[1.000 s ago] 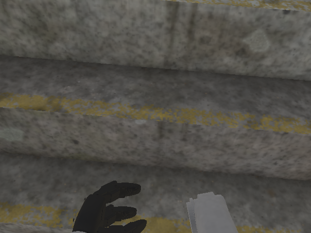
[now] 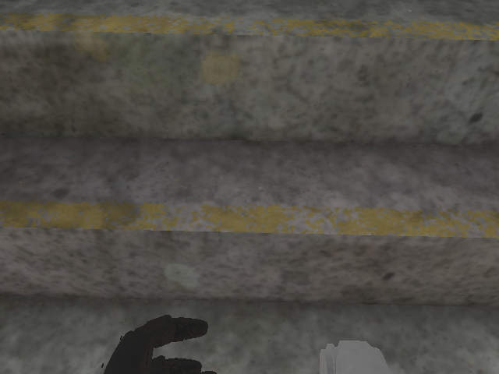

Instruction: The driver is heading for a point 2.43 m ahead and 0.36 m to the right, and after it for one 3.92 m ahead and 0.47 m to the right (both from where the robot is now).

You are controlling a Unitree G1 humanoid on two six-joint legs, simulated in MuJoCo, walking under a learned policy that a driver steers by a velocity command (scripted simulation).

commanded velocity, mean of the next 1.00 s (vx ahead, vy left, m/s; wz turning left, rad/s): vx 0.50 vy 0.00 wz -0.46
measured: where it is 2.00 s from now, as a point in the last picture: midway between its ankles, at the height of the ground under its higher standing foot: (271, 240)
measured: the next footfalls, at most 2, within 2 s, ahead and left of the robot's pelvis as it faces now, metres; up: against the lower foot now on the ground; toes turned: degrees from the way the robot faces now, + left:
right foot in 0.06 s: +0.16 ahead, -0.12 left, +0.22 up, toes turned -3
left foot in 0.54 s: +0.43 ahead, +0.11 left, +0.45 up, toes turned -21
